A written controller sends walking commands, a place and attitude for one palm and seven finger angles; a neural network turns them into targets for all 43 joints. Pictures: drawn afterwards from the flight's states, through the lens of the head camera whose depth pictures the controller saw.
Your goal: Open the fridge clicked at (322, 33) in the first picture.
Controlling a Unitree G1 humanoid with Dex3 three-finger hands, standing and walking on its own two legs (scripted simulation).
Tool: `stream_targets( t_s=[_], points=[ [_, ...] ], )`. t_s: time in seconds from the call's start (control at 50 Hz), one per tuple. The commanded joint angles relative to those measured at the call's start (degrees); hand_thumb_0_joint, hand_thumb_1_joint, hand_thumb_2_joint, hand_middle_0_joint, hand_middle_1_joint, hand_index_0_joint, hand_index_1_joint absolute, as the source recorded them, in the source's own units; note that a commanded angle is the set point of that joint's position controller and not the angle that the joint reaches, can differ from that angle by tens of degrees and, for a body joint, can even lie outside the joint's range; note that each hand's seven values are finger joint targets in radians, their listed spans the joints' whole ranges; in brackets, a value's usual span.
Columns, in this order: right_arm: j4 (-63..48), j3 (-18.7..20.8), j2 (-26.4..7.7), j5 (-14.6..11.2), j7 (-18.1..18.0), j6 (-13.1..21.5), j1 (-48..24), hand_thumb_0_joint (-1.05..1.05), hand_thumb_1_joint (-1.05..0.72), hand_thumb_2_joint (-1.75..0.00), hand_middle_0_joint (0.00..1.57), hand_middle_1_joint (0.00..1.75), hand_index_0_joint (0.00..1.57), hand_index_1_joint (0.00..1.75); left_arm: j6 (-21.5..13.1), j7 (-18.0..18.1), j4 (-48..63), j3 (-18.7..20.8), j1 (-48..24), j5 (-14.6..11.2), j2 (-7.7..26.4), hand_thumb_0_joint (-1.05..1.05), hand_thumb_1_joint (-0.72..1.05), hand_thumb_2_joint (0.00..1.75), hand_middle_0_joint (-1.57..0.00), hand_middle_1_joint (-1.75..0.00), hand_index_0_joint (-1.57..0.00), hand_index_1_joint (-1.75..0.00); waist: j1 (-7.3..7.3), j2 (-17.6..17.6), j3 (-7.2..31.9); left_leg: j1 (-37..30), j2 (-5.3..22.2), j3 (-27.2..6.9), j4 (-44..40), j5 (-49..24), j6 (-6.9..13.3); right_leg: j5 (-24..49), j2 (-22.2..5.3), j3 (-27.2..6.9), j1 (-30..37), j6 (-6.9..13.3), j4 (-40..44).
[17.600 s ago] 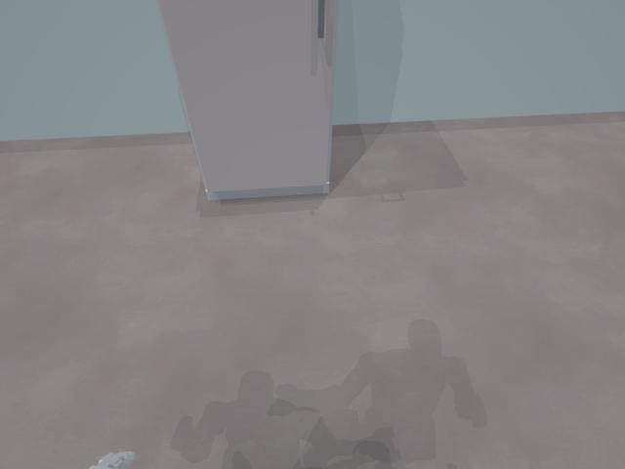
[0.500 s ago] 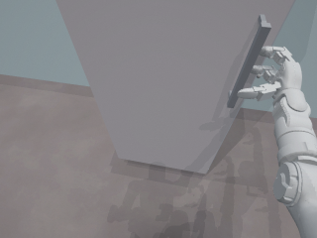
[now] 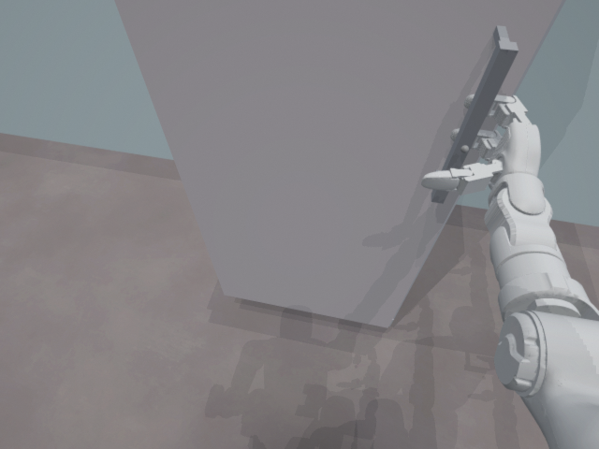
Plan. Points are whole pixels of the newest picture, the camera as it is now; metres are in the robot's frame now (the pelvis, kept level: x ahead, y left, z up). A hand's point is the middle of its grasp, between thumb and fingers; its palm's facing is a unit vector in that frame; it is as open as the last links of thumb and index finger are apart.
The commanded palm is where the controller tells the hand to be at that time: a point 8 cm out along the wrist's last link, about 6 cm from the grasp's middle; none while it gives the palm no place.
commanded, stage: slide the fingers in behind the handle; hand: right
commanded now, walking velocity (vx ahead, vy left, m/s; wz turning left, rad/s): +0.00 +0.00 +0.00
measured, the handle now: (464, 128) +0.54 -0.14 +0.15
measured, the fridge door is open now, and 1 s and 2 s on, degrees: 0 0 0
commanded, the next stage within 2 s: grip the handle and tug to test in 1.20 s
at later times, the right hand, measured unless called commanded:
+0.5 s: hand (444, 144) +0.49 -0.10 +0.15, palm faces +0.06 +1.00 +0.02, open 14.0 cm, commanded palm +0.46 -0.16 +0.15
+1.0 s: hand (447, 146) +0.49 -0.11 +0.16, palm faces +0.05 +1.00 +0.02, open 14.0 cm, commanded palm +0.46 -0.16 +0.15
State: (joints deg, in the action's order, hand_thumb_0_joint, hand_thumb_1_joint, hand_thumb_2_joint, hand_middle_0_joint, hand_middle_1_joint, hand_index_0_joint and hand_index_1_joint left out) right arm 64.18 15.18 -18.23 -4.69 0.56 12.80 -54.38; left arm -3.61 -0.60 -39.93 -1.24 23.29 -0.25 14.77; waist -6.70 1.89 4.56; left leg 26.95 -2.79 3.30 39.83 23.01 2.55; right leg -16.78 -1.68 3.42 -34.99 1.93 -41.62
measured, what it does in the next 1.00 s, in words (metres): stands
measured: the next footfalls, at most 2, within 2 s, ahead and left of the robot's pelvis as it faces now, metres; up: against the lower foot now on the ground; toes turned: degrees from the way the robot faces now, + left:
none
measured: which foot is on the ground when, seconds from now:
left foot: down 0.00-1.00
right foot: down 0.00-1.00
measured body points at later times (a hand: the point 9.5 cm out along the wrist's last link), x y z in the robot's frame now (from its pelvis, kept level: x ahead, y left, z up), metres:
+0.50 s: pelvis +0.01 +0.02 +0.00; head +0.05 +0.03 +0.45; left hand +0.04 +0.29 -0.12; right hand +0.48 -0.16 +0.16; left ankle -0.04 +0.09 -0.71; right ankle +0.04 -0.10 -0.71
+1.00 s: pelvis +0.01 +0.01 +0.01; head +0.05 +0.02 +0.45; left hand +0.06 +0.27 -0.12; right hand +0.48 -0.16 +0.16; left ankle -0.04 +0.09 -0.71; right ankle +0.04 -0.10 -0.71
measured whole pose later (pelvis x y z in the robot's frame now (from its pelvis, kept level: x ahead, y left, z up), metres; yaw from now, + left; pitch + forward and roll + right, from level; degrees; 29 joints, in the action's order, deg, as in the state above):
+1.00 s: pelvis +0.01 +0.01 +0.01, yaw +0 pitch +9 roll +1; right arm 59.7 13.5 -14.6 -6.5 0.8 10.8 -50.6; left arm -1.5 -0.7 -39.6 -0.6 21.6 -1.1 14.8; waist -5.2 1.8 5.4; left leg 23.3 -3.1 3.3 37.1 22.9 3.4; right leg -16.4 -1.7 3.1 -31.1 1.0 -38.6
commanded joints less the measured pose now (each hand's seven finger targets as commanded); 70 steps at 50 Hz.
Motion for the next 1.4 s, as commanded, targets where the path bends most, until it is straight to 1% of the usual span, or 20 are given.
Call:
stream_targets(
  t_s=[0.0, 0.08, 0.18, 0.26, 0.34, 0.48, 0.54, 0.58, 0.68, 0.76, 0.78, 0.84, 0.88, 0.94, 1.0, 1.14, 1.2, 1.28, 1.36, 1.38],
  points=[
    [-15.5, -1.8, -7.9, -1.0, 0.5, 4.5, -33.0, 0.00, 0.50, -0.30, 0.30, 1.20, 0.30, 1.20, -2.1, 0.7, 4.3, 3.7, 4.8, -0.5, 9.1, 0.00, 0.90, 0.90, -0.20, -0.30, -0.20, -0.30, -1.55, 1.3, 21.9, 5.1, -0.9, -2.1, -5.7, -19.1, -1.2, 14.5, 0.2, -6.4, 25.9, 0.3, 2.7],
    [-13.8, -0.8, -8.8, -1.7, 0.9, 3.5, -30.3, 0.00, 0.50, -0.30, 0.30, 1.20, 0.30, 1.20, -1.9, 0.8, 4.0, 3.6, 4.9, -0.7, 9.2, 0.00, 0.90, 0.90, -0.20, -0.30, -0.20, -0.30, -0.84, 0.1, 20.7, 2.8, -0.8, -2.6, -6.3, -21.4, -1.3, 14.6, 0.8, -5.6, 23.5, 0.6, 2.7],
    [-11.9, -1.7, -8.5, -0.9, 0.4, 2.3, -31.4, 0.00, 0.50, -0.30, 0.30, 1.20, 0.30, 1.20, -1.6, 0.7, 4.0, 3.3, 4.9, -0.8, 9.0, 0.00, 0.90, 0.90, -0.20, -0.30, -0.20, -0.30, -1.73, -1.3, 16.3, 2.7, -0.3, -3.4, -7.4, -20.9, -1.8, 11.4, 1.3, -4.9, 19.5, 1.1, 3.1],
    [-14.9, -0.9, -8.8, -1.3, 0.8, 3.0, -30.1, 0.00, 0.50, -0.30, 0.30, 1.20, 0.30, 1.20, -1.6, 0.5, 4.3, 3.6, 4.7, -0.8, 8.8, 0.00, 0.90, 0.90, -0.20, -0.30, -0.20, -0.30, -0.65, -0.3, 21.3, -0.2, 0.0, -3.9, -6.7, -25.5, -1.9, 14.2, 1.7, -4.5, 21.2, 1.1, 2.7],
    [-13.9, -0.8, -9.3, -2.0, 1.8, 2.6, -29.8, 0.00, 0.50, -0.30, 0.30, 1.20, 0.30, 1.20, -1.2, 0.6, 4.4, 3.4, 4.1, -1.1, 8.7, 0.00, 0.90, 0.90, -0.20, -0.30, -0.20, -0.30, -0.96, -2.1, 19.3, -2.1, 0.4, -4.9, -7.5, -27.3, -2.7, 12.2, 2.1, -4.0, 18.2, 1.4, 2.9],
    [-16.7, 3.0, -13.2, -1.7, 0.9, 3.3, -27.3, 0.00, 0.50, -0.30, 0.30, 1.20, 0.30, 1.20, -0.5, 0.6, 5.4, 3.1, 3.5, -0.9, 8.6, 0.00, 0.90, 0.90, -0.20, -0.30, -0.20, -0.30, 0.69, -3.0, 20.9, -7.1, 1.3, -5.8, -6.7, -34.7, -3.7, 13.6, 2.7, -3.2, 16.4, 1.7, 3.0],
    [-17.8, 1.5, -10.9, -1.1, 1.0, 3.2, -24.5, 0.00, 0.50, -0.30, 0.30, 1.20, 0.30, 1.20, -0.4, 0.4, 6.1, 3.3, 2.8, -1.1, 8.2, 0.00, 0.90, 0.90, -0.20, -0.30, -0.20, -0.30, 1.10, -1.4, 21.0, -6.9, 1.3, -5.6, -6.5, -36.3, -3.7, 14.6, 2.7, -2.8, 17.6, 1.5, 3.0],
    [-17.9, -0.4, -8.5, -1.5, 1.4, 2.8, -25.7, 0.00, 0.50, -0.30, 0.30, 1.20, 0.30, 1.20, -0.1, 0.4, 6.0, 3.5, 2.9, -1.2, 8.2, 0.00, 0.90, 0.90, -0.20, -0.30, -0.20, -0.30, 0.01, -3.5, 19.9, -6.2, 1.2, -5.6, -6.9, -36.6, -4.3, 14.7, 2.7, -2.7, 18.1, 1.8, 2.8],
    [-17.1, 0.8, -9.3, -2.9, 1.8, 1.1, -25.9, 0.00, 0.50, -0.30, 0.30, 1.20, 0.30, 1.20, 0.3, 0.8, 5.6, 3.6, 2.8, -1.4, 8.7, 0.00, 0.90, 0.90, -0.20, -0.30, -0.20, -0.30, 0.11, -5.5, 19.5, -6.5, 1.3, -5.7, -7.6, -35.5, -4.5, 13.7, 2.5, -2.8, 17.8, 1.7, 3.3],
    [-19.1, -0.3, -8.2, -2.3, 0.8, 2.2, -27.3, 0.00, 0.50, -0.30, 0.30, 1.20, 0.30, 1.20, 0.0, 0.7, 5.3, 3.5, 2.2, -1.3, 8.1, 0.00, 0.90, 0.90, -0.20, -0.30, -0.20, -0.30, 0.43, -0.7, 20.4, -4.6, 0.9, -5.0, -7.2, -33.3, -3.2, 15.2, 2.5, -3.3, 20.4, 1.4, 3.2],
    [-19.7, 1.4, -10.0, -1.9, 0.3, 2.9, -26.6, 0.00, 0.50, -0.30, 0.30, 1.20, 0.30, 1.20, 0.0, 0.7, 5.3, 3.6, 2.7, -1.0, 8.3, 0.00, 0.90, 0.90, -0.20, -0.30, -0.20, -0.30, 1.00, -1.1, 21.5, -5.1, 0.7, -4.6, -6.7, -33.3, -2.9, 16.5, 2.4, -3.5, 20.9, 1.4, 3.0],
    [-20.3, -1.7, -5.8, -1.9, 0.0, 3.3, -24.5, 0.00, 0.50, -0.30, 0.30, 1.20, 0.30, 1.20, -0.2, 0.3, 5.6, 3.6, 2.1, -1.0, 7.9, 0.00, 0.90, 0.90, -0.20, -0.30, -0.20, -0.30, 0.83, -0.5, 22.0, -4.1, 0.2, -4.0, -6.6, -33.2, -2.5, 18.2, 2.3, -3.6, 23.2, 1.2, 3.1],
    [-17.3, -0.4, -7.0, -2.0, 0.1, 2.5, -23.0, 0.00, 0.50, -0.30, 0.30, 1.20, 0.30, 1.20, 0.0, 0.5, 5.4, 3.7, 2.6, -1.0, 8.4, 0.00, 0.90, 0.90, -0.20, -0.30, -0.20, -0.30, 0.63, -4.1, 19.7, -4.0, 0.1, -3.8, -7.0, -32.2, -2.7, 17.1, 2.2, -3.5, 21.3, 1.4, 3.3],
    [-17.1, -1.1, -6.6, -2.2, 0.3, 1.2, -25.8, 0.00, 0.50, -0.30, 0.30, 1.20, 0.30, 1.20, 0.3, 0.6, 5.4, 3.7, 2.1, -1.2, 8.3, 0.00, 0.90, 0.90, -0.20, -0.30, -0.20, -0.30, 0.23, -3.3, 18.5, -3.4, 0.3, -4.0, -7.4, -31.1, -2.7, 15.7, 2.2, -3.5, 20.7, 1.3, 3.8],
    [-18.9, 0.9, -8.6, -2.1, -0.3, 1.9, -25.2, 0.00, 0.50, -0.30, 0.30, 1.20, 0.30, 1.20, 0.3, 0.8, 5.6, 3.6, 2.0, -1.1, 8.3, 0.00, 0.90, 0.90, -0.20, -0.30, -0.20, -0.30, 1.31, -1.2, 20.6, -3.7, 0.1, -3.6, -7.1, -29.7, -1.9, 17.1, 2.1, -3.9, 22.6, 1.1, 3.8],
    [-20.5, -4.1, -2.2, -2.1, -0.6, 2.6, -23.3, 0.00, 0.50, -0.30, 0.30, 1.20, 0.30, 1.20, -0.4, 0.2, 5.4, 3.8, 1.5, -1.1, 7.9, 0.00, 0.90, 0.90, -0.20, -0.30, -0.20, -0.30, 0.52, 0.1, 19.4, 0.3, -0.7, -2.5, -6.9, -26.8, -1.5, 18.9, 1.2, -4.6, 26.1, 0.6, 3.6],
    [-18.3, -2.4, -4.6, -2.0, -1.2, 1.2, -24.2, 0.00, 0.50, -0.30, 0.30, 1.20, 0.30, 1.20, -0.1, 0.5, 4.9, 3.8, 1.8, -1.2, 8.3, 0.00, 0.90, 0.90, -0.20, -0.30, -0.20, -0.30, 0.40, -2.9, 17.6, -0.3, -0.4, -2.6, -7.6, -24.6, -1.7, 15.4, 1.3, -4.7, 23.2, 0.7, 4.4],
    [-18.6, -2.2, -4.3, -1.7, -2.0, 1.5, -26.0, 0.00, 0.50, -0.30, 0.30, 1.20, 0.30, 1.20, -0.5, 0.6, 4.9, 3.7, 1.9, -0.9, 8.1, 0.00, 0.90, 0.90, -0.20, -0.30, -0.20, -0.30, 0.35, -2.2, 17.5, 0.0, -0.4, -2.6, -7.7, -23.0, -1.5, 14.6, 1.4, -4.7, 23.3, 0.8, 4.5],
    [-18.1, -2.9, -3.7, -1.6, -1.9, 2.6, -26.6, 0.00, 0.31, -0.38, 0.32, 1.23, 0.32, 1.23, -0.9, 0.5, 4.7, 3.6, 1.6, -0.9, 7.9, 0.00, 0.90, 0.90, -0.20, -0.30, -0.20, -0.30, 0.27, -0.8, 18.0, 0.9, -0.4, -2.8, -7.7, -21.9, -1.4, 13.8, 1.3, -4.8, 23.9, 0.6, 4.4],
    [-17.3, -0.7, -6.3, -1.6, -2.2, 2.9, -26.1, 0.00, 0.27, -0.40, 0.32, 1.23, 0.32, 1.23, -1.0, 0.6, 4.7, 3.6, 2.2, -0.8, 8.3, 0.00, 0.90, 0.90, -0.20, -0.30, -0.20, -0.30, 0.89, -2.5, 18.2, 0.0, -0.5, -2.8, -7.7, -21.4, -1.4, 13.1, 1.4, -4.9, 22.7, 0.7, 4.4]
  ],
)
